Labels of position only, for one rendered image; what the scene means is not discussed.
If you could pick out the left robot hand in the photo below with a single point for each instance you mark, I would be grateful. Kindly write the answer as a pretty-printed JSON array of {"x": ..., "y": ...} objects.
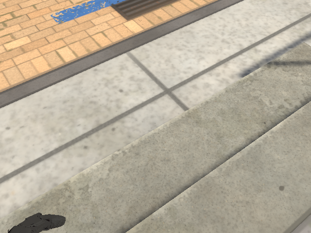
[{"x": 38, "y": 223}]

